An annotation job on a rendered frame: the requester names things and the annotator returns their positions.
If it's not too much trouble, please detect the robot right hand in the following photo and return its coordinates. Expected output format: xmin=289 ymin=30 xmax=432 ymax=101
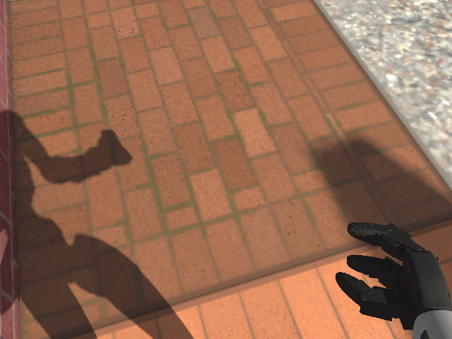
xmin=335 ymin=222 xmax=452 ymax=330

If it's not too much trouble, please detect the robot right forearm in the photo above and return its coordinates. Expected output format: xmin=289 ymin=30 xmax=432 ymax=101
xmin=412 ymin=310 xmax=452 ymax=339

